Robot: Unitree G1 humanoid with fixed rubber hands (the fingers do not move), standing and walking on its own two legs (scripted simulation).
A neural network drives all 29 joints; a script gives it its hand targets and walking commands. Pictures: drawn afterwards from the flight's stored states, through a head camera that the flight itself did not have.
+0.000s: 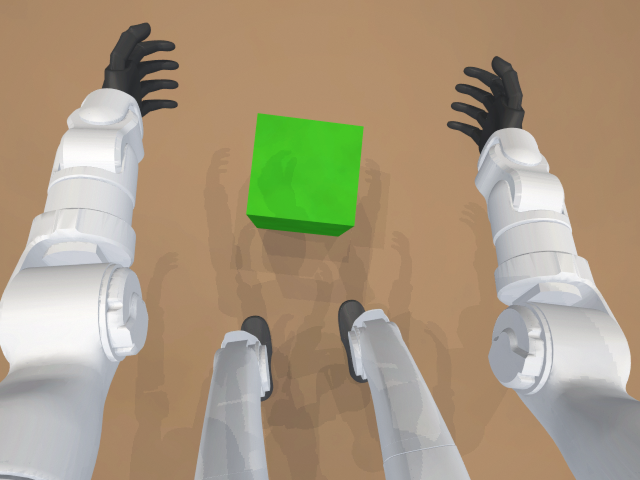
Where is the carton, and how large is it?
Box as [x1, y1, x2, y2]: [246, 113, 363, 236]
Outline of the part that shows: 258,113 246,214 257,227 337,236 353,226 363,126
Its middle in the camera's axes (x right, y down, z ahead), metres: -0.03 -0.14 +0.88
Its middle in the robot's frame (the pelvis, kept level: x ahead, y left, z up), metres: +0.52 -0.05 -0.53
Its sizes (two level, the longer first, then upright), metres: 0.210 0.200 0.250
